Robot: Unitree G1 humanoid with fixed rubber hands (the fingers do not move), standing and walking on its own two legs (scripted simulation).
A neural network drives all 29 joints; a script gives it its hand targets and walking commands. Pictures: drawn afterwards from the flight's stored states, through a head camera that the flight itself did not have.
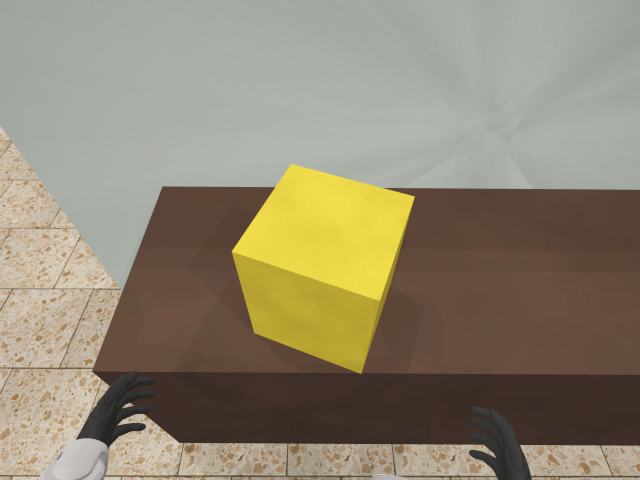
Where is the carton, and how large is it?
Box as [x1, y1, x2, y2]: [232, 164, 414, 373]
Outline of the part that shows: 291,164 232,250 232,254 254,332 361,373 391,280 414,196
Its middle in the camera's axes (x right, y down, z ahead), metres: +0.02 +0.05 +0.66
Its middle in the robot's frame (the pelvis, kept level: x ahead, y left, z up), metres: +0.45 -0.01 -0.07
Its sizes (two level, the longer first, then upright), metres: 0.210 0.200 0.250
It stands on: a pedestal, 0.56 m high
